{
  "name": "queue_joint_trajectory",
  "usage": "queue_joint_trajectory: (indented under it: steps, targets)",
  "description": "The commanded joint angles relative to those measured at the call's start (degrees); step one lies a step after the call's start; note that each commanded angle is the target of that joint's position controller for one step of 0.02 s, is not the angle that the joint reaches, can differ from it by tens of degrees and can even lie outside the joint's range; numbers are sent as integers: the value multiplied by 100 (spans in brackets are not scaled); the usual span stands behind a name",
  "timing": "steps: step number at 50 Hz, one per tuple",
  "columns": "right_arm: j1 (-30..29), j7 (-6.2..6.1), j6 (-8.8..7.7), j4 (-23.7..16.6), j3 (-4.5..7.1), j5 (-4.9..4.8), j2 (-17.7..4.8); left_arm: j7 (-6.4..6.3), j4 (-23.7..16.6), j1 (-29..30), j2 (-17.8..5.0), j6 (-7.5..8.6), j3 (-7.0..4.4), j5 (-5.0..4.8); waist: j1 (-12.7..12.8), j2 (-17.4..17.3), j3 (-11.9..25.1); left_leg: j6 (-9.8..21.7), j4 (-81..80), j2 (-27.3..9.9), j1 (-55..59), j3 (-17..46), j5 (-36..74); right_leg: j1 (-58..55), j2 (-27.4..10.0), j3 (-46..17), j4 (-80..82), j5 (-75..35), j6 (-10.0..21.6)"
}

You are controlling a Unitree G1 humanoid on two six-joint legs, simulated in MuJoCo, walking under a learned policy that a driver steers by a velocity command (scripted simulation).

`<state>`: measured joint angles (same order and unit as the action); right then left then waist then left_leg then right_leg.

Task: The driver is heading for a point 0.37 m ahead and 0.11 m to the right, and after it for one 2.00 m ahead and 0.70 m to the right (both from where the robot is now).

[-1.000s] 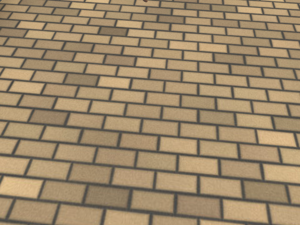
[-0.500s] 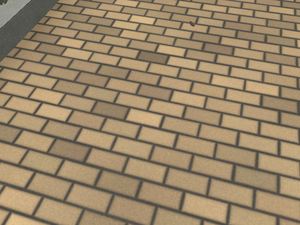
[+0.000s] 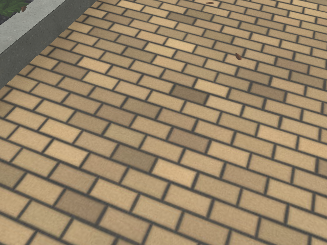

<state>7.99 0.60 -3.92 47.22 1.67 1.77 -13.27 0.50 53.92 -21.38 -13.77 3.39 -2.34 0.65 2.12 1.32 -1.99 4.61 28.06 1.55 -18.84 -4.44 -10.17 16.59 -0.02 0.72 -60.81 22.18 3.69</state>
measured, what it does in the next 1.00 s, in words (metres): walks ahead, turning right: right foot, then left foot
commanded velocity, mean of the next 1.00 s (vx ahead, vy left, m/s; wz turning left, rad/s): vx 0.50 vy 0.00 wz -0.42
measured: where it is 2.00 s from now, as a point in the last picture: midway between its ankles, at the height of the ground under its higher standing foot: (244, 148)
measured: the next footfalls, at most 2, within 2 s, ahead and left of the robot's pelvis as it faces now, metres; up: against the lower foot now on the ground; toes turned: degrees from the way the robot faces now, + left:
right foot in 0.46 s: +0.37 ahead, -0.12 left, +0.00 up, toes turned -16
left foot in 0.98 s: +0.72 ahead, -0.08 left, +0.00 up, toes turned -29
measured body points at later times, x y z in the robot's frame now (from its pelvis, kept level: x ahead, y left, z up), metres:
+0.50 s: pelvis +0.26 -0.05 -0.02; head +0.29 -0.06 +0.43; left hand +0.48 +0.16 -0.13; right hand +0.18 -0.29 -0.16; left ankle +0.08 +0.08 -0.67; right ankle +0.33 -0.11 -0.74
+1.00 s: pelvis +0.54 -0.10 -0.01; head +0.57 -0.11 +0.43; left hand +0.64 +0.17 -0.14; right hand +0.63 -0.40 -0.10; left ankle +0.68 -0.06 -0.74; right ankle +0.34 -0.11 -0.72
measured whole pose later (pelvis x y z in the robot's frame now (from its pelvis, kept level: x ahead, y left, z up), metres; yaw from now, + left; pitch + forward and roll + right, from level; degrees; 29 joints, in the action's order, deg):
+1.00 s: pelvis +0.54 -0.10 -0.01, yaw -29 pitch +2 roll +0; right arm 1.9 0.5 -4.3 41.1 0.7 2.5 -14.3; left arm -0.3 51.1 -25.4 -17.0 2.8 -4.4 0.3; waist 4.8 0.1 -2.1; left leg 2.0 30.6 0.6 -26.5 -0.8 -5.6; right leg 1.1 7.4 -11.0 -33.4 26.0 5.3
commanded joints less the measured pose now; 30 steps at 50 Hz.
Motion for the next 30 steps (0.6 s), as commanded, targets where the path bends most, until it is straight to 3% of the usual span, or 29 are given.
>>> queue_joint_trajectory:
  steps: [1,3,7,12,16,19,21,22,23,24,25,26,27,28,30]
  targets:
    - [688,-37,-79,87,144,-79,-505,56,-347,-41,-455,-20,-110,106,-155,-639,149,670,-1758,-1481,1347,1813,481,1545,-514,-271,-220,-407,-25]
    - [850,-53,-178,186,157,-77,-543,119,-280,-97,-341,-136,-101,115,-87,-557,181,658,-1926,-1438,1218,1431,911,1418,-444,-260,-175,-588,-102]
    - [1198,-72,-253,391,188,-84,-630,173,-493,631,-327,-218,-124,97,-170,-447,-154,595,-2268,-1432,1302,828,944,2138,-493,-385,228,-1362,-209]
    - [1406,-99,-264,534,150,-85,-585,215,-792,1501,-197,-189,-44,95,-326,-444,-333,420,-2257,-1303,1515,67,1574,2183,-417,-58,1450,-2250,-210]
    - [1801,-178,-224,743,153,-64,-651,263,-1101,2145,-159,-163,22,119,-521,-448,-454,351,-1968,-1472,2162,-293,2422,2113,-317,402,2267,-2138,11]
    - [1756,-234,-158,790,180,-37,-804,253,-1150,1998,-237,-160,-15,135,-360,-587,-254,244,-1167,-1577,2627,-571,4403,1608,24,726,2570,-1440,330]
    - [1666,-259,-72,780,226,-14,-973,207,-965,1246,-405,-146,-113,156,-25,-712,244,196,179,-1602,2713,-743,5729,713,442,905,2695,-878,613]
    - [1618,-259,-21,737,240,-38,-1030,176,-732,467,-551,-102,-209,194,322,-609,684,111,1340,-1530,2302,-844,5286,-339,580,804,3110,-1023,796]
    - [1537,-237,-29,555,212,-62,-942,96,-523,-425,-1008,-86,-384,267,714,-153,1239,-47,3022,-1371,1065,-874,3521,-1806,-223,-369,3369,-638,1144]
    - [1818,-90,-77,187,95,-109,-286,35,-611,-272,-1661,-124,-548,217,238,1233,1666,-374,5175,-84,-1569,-625,-1945,-3531,-1959,-3544,3749,-1014,2132]
    - [1054,-67,-145,47,193,-52,-782,29,-589,-417,-1536,-204,-539,1,544,303,1711,-327,5575,-62,-2268,622,-1832,-3500,-1942,-4167,4316,-978,2160]
    - [696,-42,-228,-128,164,-117,-714,-16,-569,4,-1346,-221,-489,-19,337,159,832,-285,5256,-434,-2567,706,-1188,-2774,-1826,-3239,4444,-1276,1930]
    - [720,-52,-276,-107,156,-120,-715,-17,-595,276,-1019,-210,-411,-24,100,-229,396,-299,4692,-627,-2245,657,-829,-1987,-1580,-2711,4585,-1912,1668]
    - [739,-64,-219,-75,165,-50,-691,-32,-621,502,-866,-179,-367,-34,-119,-336,144,-366,4314,-739,-1893,662,-769,-1404,-1281,-2253,4660,-2474,1473]
    - [947,-38,12,-79,151,90,-593,-42,-644,613,-732,-87,-304,-78,-367,-189,212,-542,3862,-791,-1334,647,-789,-865,-934,-1739,4771,-3047,1360]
